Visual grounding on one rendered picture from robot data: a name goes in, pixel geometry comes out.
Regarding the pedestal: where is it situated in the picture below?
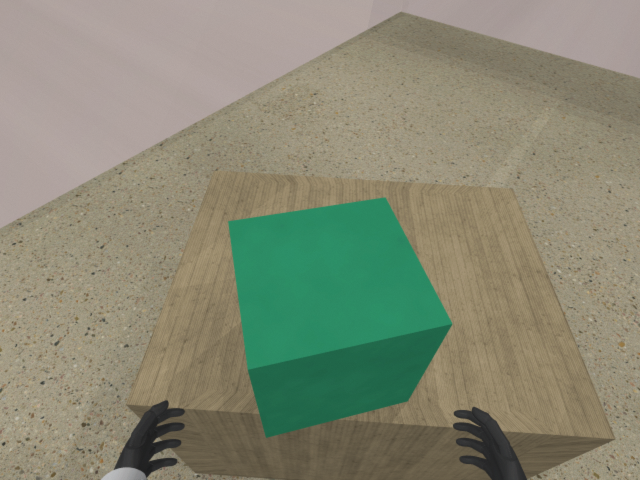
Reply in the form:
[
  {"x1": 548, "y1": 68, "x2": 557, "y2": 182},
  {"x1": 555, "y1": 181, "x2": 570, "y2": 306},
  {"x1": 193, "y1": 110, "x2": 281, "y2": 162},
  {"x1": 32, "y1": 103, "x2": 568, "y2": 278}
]
[{"x1": 126, "y1": 170, "x2": 616, "y2": 480}]

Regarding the left robot hand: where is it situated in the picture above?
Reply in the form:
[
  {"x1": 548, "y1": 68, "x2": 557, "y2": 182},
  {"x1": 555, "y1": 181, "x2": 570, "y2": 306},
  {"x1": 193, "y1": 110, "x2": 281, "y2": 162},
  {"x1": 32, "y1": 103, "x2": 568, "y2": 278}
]
[{"x1": 114, "y1": 400, "x2": 185, "y2": 478}]

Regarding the carton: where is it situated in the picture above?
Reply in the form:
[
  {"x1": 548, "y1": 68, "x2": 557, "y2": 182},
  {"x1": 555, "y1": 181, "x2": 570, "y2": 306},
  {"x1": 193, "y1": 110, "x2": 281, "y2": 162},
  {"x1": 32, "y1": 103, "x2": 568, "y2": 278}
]
[{"x1": 228, "y1": 197, "x2": 452, "y2": 438}]

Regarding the right robot hand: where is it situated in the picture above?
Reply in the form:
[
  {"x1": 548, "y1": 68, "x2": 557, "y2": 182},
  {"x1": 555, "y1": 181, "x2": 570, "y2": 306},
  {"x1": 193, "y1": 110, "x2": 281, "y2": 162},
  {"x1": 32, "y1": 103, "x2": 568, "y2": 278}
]
[{"x1": 453, "y1": 407, "x2": 527, "y2": 480}]

